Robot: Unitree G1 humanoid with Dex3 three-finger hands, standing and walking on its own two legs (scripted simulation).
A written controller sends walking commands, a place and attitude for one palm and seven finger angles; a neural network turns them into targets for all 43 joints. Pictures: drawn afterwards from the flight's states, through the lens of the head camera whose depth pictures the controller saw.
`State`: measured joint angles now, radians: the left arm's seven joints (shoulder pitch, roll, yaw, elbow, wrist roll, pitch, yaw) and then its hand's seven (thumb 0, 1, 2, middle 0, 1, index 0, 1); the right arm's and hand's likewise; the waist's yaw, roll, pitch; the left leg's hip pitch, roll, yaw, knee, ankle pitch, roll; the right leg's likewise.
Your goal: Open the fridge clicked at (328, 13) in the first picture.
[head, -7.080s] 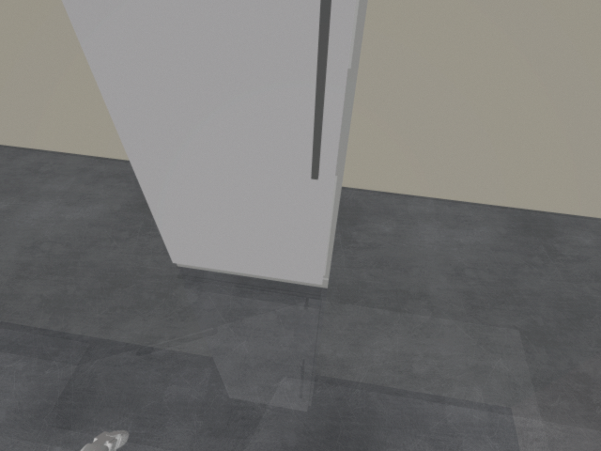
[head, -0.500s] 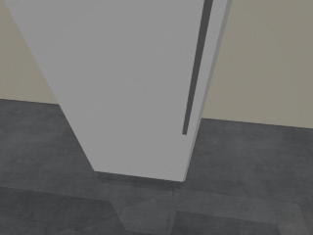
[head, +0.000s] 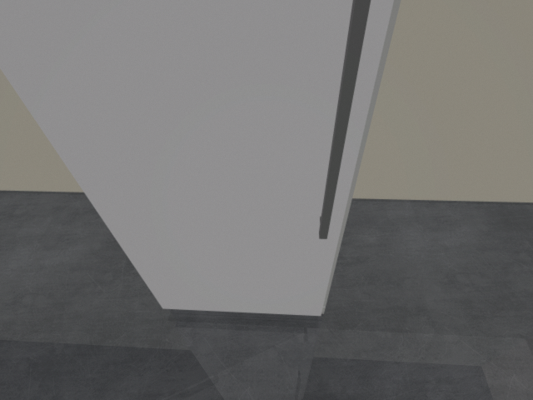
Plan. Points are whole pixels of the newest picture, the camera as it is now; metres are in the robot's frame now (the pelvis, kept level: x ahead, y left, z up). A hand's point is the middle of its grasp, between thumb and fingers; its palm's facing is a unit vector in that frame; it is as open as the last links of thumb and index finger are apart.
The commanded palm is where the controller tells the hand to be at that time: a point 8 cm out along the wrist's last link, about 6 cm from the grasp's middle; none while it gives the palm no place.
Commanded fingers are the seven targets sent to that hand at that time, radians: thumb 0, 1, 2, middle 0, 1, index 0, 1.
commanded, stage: shuffle to correct the standing spot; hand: right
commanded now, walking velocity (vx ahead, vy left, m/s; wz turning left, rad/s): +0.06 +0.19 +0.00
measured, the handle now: (336, 141) +0.49 -0.09 +0.14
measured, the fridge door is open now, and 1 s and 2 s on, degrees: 0 0 0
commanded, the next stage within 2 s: come to a stop and stand still in 0.12 s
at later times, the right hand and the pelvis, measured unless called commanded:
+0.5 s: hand out of the picture +0.06 -0.09 -0.17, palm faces +0.06 +0.98 -0.18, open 7.3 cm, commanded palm none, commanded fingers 0.00 -0.90 -0.90 0.20 0.30 0.20 0.30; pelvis +0.04 +0.08 +0.01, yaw +0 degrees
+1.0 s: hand out of the picture +0.05 -0.13 -0.17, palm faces +0.03 +0.97 -0.23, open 7.3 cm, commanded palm none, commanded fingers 0.00 -0.90 -0.90 0.20 0.30 0.20 0.30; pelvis +0.02 +0.06 +0.00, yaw +0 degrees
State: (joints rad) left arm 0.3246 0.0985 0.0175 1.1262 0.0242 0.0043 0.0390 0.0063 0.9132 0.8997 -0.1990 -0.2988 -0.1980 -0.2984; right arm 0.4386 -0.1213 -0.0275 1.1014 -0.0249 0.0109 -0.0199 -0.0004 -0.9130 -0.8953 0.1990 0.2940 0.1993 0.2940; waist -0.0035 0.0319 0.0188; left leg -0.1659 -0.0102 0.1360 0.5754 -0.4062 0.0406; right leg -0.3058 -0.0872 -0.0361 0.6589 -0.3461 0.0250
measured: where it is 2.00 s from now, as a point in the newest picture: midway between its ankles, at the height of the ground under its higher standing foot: outside the picture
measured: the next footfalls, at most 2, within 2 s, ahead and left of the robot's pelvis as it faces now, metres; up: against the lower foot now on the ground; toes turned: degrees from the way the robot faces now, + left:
left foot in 0.22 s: +0.07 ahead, +0.12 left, +0.00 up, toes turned +2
right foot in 0.48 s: +0.08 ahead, -0.04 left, +0.00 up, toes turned -3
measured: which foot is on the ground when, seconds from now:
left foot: down 0.00-0.04, up 0.06-0.20, down 0.22-1.00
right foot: down 0.00-0.22, up 0.24-0.46, down 0.48-1.00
